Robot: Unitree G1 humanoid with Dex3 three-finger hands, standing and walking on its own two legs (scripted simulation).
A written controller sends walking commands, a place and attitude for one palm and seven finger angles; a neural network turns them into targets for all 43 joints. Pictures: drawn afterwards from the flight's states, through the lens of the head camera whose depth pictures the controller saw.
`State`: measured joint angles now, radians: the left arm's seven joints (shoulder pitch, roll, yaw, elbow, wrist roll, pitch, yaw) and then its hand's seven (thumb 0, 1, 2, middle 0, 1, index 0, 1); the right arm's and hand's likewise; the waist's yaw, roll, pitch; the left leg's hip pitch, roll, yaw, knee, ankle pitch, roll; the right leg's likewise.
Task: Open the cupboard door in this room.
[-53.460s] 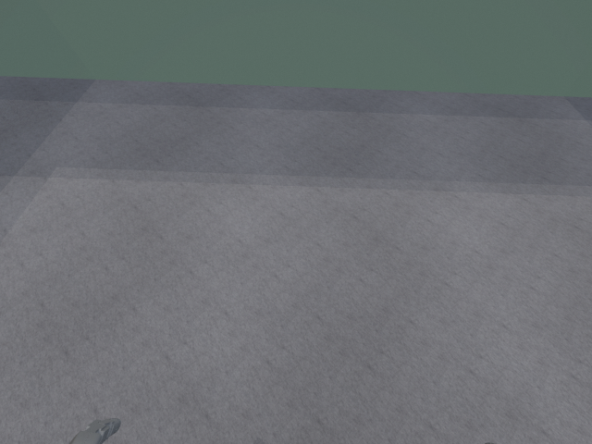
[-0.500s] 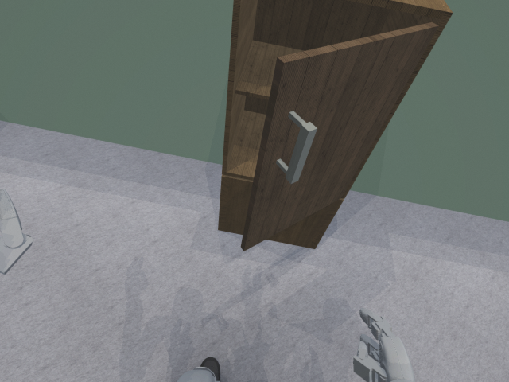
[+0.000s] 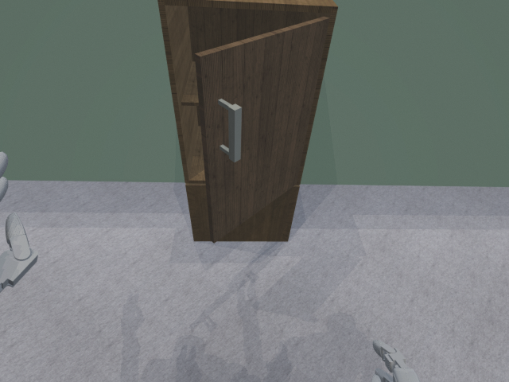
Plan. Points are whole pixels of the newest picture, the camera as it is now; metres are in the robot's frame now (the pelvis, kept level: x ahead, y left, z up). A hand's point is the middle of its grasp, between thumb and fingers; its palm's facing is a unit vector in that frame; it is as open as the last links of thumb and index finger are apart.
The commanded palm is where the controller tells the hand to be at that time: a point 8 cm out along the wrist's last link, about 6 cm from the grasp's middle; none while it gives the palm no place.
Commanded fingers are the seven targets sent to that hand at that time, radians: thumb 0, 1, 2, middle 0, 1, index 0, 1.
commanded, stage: stop stepping back and stand still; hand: left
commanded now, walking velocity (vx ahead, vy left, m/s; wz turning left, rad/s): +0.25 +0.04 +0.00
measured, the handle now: (229, 130) +0.62 +0.05 +0.08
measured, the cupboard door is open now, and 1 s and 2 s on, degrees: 43 43 43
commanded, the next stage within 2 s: let the arm hang, fingers relaxed in 1.42 s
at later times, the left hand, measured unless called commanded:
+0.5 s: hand (32, 302) +0.17 +0.22 +0.18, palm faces +0.44 -0.76 -0.49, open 7.4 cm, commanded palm +0.11 +0.27 +0.19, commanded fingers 0.00 0.90 0.90 -0.20 -0.30 -0.20 -0.30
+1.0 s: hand out of the picture +0.17 +0.29 +0.18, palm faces +0.41 -0.77 -0.49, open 7.4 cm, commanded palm +0.11 +0.33 +0.19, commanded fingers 0.00 0.90 0.90 -0.20 -0.30 -0.20 -0.30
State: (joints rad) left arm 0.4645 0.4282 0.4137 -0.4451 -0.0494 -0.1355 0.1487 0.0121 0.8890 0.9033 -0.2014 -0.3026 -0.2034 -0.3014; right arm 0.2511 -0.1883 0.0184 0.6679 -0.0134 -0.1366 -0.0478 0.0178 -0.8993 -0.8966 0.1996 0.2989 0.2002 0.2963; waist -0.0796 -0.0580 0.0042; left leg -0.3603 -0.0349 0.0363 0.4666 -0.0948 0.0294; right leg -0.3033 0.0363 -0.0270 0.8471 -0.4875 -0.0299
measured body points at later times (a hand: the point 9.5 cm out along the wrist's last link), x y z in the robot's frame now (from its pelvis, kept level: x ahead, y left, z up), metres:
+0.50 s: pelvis -0.03 -0.03 +0.03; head -0.01 -0.05 +0.48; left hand +0.14 +0.26 +0.21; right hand +0.14 -0.28 -0.07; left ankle -0.06 +0.13 -0.69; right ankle -0.01 -0.06 -0.73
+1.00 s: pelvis -0.03 +0.03 +0.01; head -0.01 +0.04 +0.46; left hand +0.14 +0.33 +0.21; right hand +0.14 -0.19 -0.07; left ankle -0.06 +0.11 -0.73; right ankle -0.01 -0.06 -0.73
